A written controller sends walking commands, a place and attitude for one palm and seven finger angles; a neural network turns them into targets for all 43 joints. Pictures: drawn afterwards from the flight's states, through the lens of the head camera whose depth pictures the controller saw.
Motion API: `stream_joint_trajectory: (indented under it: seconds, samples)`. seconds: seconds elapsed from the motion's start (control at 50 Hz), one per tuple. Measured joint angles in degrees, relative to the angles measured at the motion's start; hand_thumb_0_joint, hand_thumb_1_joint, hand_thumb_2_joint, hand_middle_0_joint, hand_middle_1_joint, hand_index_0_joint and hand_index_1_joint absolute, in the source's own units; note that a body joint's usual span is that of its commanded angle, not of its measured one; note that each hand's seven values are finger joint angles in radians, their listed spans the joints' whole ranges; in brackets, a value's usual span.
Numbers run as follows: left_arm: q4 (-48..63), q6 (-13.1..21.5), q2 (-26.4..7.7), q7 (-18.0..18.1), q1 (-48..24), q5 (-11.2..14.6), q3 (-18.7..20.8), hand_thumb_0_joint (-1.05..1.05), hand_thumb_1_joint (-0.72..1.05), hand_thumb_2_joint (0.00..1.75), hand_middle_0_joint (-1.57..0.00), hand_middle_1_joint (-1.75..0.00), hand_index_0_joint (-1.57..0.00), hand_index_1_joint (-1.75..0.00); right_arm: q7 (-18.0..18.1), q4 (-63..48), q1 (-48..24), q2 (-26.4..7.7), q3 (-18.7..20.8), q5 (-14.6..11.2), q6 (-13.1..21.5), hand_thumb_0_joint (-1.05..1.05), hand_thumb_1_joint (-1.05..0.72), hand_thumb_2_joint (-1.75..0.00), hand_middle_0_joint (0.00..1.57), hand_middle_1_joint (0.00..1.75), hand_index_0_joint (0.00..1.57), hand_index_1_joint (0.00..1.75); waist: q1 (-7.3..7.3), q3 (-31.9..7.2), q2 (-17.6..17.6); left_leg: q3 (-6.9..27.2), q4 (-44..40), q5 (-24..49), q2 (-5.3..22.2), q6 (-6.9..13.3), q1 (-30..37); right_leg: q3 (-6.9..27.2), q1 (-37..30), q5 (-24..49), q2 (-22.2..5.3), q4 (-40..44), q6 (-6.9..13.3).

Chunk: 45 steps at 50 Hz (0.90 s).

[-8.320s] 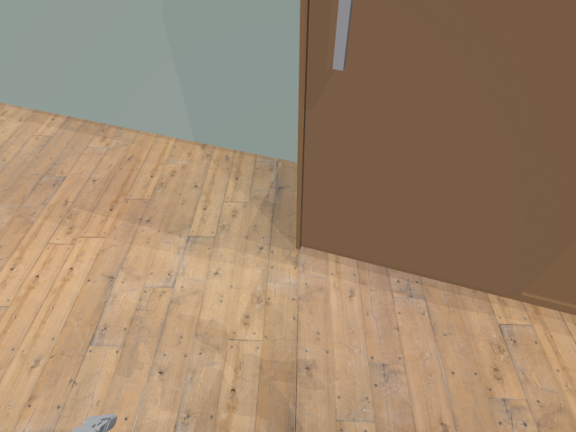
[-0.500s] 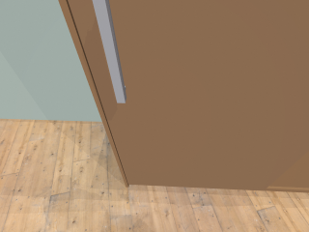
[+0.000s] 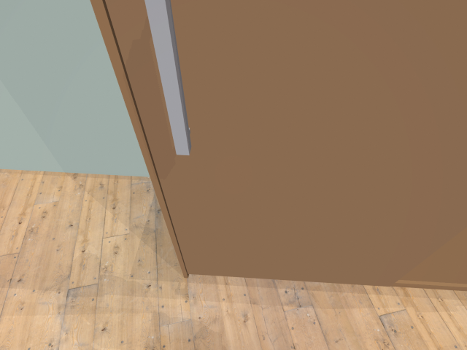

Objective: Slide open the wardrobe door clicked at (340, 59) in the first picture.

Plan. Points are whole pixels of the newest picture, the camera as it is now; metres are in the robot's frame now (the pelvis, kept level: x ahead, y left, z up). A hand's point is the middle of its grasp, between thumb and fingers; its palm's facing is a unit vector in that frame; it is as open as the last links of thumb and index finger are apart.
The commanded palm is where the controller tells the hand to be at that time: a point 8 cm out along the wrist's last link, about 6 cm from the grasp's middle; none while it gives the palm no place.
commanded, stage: look again from close up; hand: left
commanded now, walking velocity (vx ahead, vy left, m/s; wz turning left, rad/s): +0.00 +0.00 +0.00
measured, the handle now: (175, 79) +0.48 +0.13 +0.22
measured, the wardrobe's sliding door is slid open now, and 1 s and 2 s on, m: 0.00 0.00 0.00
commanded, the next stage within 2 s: raise the hand with hooked fingers in 0.44 s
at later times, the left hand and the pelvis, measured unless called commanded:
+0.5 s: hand out of the picture +0.03 +0.18 -0.17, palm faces +0.01 -0.97 -0.23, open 7.4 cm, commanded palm none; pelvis +0.00 -0.01 +0.00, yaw +0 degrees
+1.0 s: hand (105, 336) +0.14 +0.21 -0.01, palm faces +0.13 -0.99 -0.01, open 8.8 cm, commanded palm +0.13 +0.26 +0.02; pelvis -0.02 -0.02 -0.05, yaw +2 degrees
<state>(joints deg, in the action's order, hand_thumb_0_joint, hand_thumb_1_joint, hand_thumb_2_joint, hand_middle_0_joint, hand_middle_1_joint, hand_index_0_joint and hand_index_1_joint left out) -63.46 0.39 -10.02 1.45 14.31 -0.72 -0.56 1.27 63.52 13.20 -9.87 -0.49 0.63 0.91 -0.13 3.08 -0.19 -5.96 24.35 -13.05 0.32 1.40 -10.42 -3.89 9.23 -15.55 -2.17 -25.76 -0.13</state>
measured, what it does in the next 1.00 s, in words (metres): lowers itself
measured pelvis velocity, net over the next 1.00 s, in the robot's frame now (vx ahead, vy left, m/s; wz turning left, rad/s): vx -0.02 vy -0.02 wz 0.04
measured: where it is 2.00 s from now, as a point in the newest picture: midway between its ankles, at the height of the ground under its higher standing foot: outside the picture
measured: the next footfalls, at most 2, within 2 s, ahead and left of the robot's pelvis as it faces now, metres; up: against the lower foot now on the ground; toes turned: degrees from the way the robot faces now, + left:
none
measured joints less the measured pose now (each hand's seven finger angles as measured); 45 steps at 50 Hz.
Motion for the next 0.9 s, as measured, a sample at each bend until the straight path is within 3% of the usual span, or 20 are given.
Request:
stream_joint_trajectory:
  seconds: [0.56,0.6,0.64,0.7,0.74,0.8,0.84,0.9]
  samples:
    - [0.02,0.58,-1.18,0.28,-1.48,-0.11,0.32,0.01,0.91,0.90,-0.20,-0.30,-0.20,-0.30,-0.17,0.63,-1.44,-1.09,0.12,-0.09,-0.06,0.00,-0.91,-0.89,0.20,0.30,0.20,0.30,-0.06,-0.51,0.45,0.74,-0.74,0.38,0.85,-0.90,0.38,-0.75,-1.04,0.44,0.94,1.69,0.71]
    - [20.32,-4.13,-0.58,0.29,4.19,4.00,3.61,0.01,0.91,0.90,-0.20,-0.30,-0.20,-0.31,0.91,-5.29,1.07,-1.41,-0.14,-1.60,2.33,0.01,-0.91,-0.89,0.20,0.30,0.20,0.30,-0.44,0.51,0.30,0.75,0.74,-0.30,0.82,-0.87,-0.20,-0.74,-0.31,-0.10,0.79,-0.01,0.80]
    - [38.94,-0.67,-0.61,1.47,8.48,6.89,4.38,0.02,0.90,0.89,-0.21,-0.31,-0.20,-0.31,2.20,-10.54,3.61,-1.79,-0.13,-2.27,7.41,0.01,-0.91,-0.89,0.20,0.30,0.20,0.30,-0.85,0.10,0.11,0.90,1.60,-0.53,0.25,-0.83,-0.86,-0.87,0.93,-1.38,0.09,-2.52,0.85]
    - [51.91,7.74,-0.18,-0.27,7.37,10.12,6.90,0.02,0.87,0.88,-0.21,-0.33,-0.20,-0.33,2.31,-16.27,3.36,-2.73,0.92,-2.18,11.75,0.01,-0.91,-0.89,0.20,0.30,0.20,0.30,0.78,-2.47,1.10,2.21,5.86,-1.69,0.05,-0.77,-5.40,-2.15,4.58,-2.98,-0.42,-6.19,0.86]
    - [53.59,15.79,-0.44,-4.58,5.39,12.29,9.41,0.01,0.84,0.87,-0.21,-0.35,-0.20,-0.35,1.58,-19.31,1.25,-2.96,1.68,-1.87,12.84,0.01,-0.91,-0.89,0.20,0.30,0.20,0.30,1.38,-5.02,1.05,1.95,10.03,-3.10,0.51,-0.96,-10.33,-1.79,9.73,-4.30,-0.34,-10.44,1.13]
    - [52.11,26.64,-1.83,-14.80,3.78,15.28,12.09,0.01,0.79,0.85,-0.21,-0.38,-0.20,-0.38,0.15,-24.08,-2.28,-3.21,2.64,-2.06,13.61,0.01,-0.91,-0.89,0.20,0.30,0.20,0.30,1.71,-7.38,0.11,1.39,17.75,-6.00,1.51,-1.33,-18.16,-1.01,17.96,-7.06,0.02,-18.35,1.71]
    - [51.16,28.76,-2.94,-21.31,4.43,16.93,13.29,0.01,0.75,0.83,-0.21,-0.40,-0.21,-0.41,-0.28,-27.47,-3.90,-3.87,3.10,-2.55,13.63,0.01,-0.91,-0.89,0.20,0.30,0.20,0.30,1.45,-7.63,-0.33,1.53,21.95,-7.77,2.00,-1.35,-21.58,-0.77,21.47,-8.61,0.31,-22.47,1.99]
    - [52.07,25.57,-3.55,-25.65,7.82,19.51,14.47,0.01,0.68,0.80,-0.22,-0.45,-0.22,-0.45,0.60,-31.64,-4.38,-5.10,3.55,-3.21,13.40,0.01,-0.91,-0.89,0.20,0.30,0.20,0.30,0.50,-7.91,-0.65,1.97,25.67,-9.34,2.38,-1.60,-24.27,-1.05,23.79,-10.18,0.47,-25.70,2.18]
